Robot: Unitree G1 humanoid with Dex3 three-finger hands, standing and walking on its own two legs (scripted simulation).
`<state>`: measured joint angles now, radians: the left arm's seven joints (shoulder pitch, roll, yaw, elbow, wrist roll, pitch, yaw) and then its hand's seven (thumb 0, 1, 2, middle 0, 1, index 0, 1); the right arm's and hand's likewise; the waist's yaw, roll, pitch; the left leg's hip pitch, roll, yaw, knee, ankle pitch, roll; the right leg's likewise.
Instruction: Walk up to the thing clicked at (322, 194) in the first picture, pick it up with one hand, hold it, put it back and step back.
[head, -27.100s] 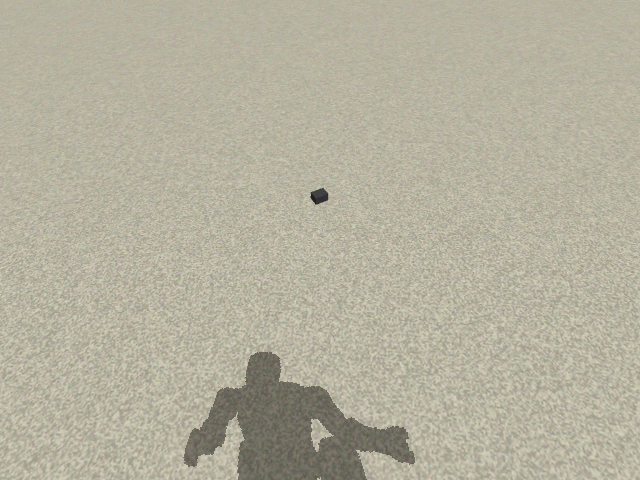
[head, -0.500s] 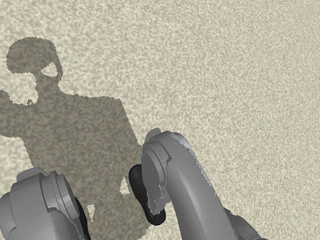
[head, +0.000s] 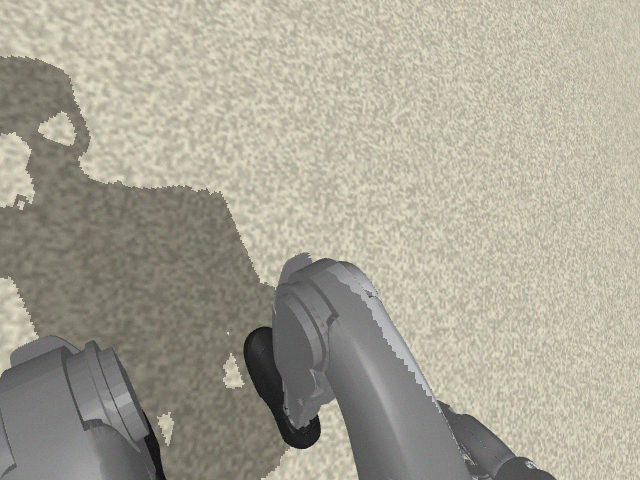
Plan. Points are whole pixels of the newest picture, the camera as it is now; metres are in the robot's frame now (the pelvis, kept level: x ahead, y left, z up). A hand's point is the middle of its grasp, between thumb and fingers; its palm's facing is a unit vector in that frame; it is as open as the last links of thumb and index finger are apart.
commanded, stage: rest palm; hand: left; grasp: from above
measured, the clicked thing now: out of the picture +0.46 +0.35 -0.29
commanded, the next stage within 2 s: close in 0.70 s
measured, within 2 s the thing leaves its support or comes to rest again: neither
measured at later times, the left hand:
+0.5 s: hand out of the picture +0.45 +0.33 -0.26, palm faces -0.45 -0.16 -0.88, open 12.6 cm
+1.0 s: hand out of the picture +0.45 +0.34 -0.26, palm faces -0.45 -0.16 -0.88, open 12.0 cm
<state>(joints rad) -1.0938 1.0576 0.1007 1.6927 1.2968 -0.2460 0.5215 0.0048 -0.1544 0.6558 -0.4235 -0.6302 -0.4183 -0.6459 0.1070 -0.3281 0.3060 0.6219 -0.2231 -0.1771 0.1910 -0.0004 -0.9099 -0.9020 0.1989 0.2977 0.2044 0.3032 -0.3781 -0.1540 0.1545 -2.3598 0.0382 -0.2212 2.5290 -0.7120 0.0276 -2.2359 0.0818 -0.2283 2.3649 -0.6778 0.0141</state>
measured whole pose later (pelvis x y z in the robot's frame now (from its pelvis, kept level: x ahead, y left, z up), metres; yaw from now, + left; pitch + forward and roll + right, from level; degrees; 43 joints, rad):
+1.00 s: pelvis +0.00 +0.00 +0.00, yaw -1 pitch +27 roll -15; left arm -1.09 1.09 0.09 1.71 1.28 -0.26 0.55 0.00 -0.17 0.71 -0.40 -0.70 -0.39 -0.72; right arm 0.09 -0.34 0.36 0.60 -0.23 -0.20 0.22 0.00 -0.91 -0.90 0.20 0.30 0.20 0.30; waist -0.39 -0.18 0.19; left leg -2.34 0.04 -0.25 2.54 -0.71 0.02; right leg -2.22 0.09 -0.25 2.35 -0.66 0.02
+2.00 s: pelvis +0.00 +0.00 +0.00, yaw -2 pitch +27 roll -15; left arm -1.11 1.10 0.05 1.72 1.28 -0.26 0.55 0.00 0.37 0.18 -0.82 -0.37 -0.85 -0.31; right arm 0.09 -0.34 0.37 0.60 -0.23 -0.20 0.20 0.00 -0.90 -0.90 0.20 0.30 0.20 0.30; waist -0.38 -0.17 0.19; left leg -2.35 0.04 -0.25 2.54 -0.71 0.02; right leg -2.22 0.10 -0.25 2.35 -0.66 0.02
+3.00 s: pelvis +0.00 +0.00 +0.02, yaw +2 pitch +32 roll -12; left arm -1.02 0.91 0.03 1.40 1.19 -0.17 0.29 0.00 0.33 0.14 -0.99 -0.14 -0.98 -0.14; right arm 0.14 -0.33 0.21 0.61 -0.15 -0.10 0.20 0.00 -0.91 -0.90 0.20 0.30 0.20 0.30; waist -0.28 -0.04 0.05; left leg -2.35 0.03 -0.18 2.45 -0.68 0.02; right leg -2.24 0.07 -0.20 2.32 -0.66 0.00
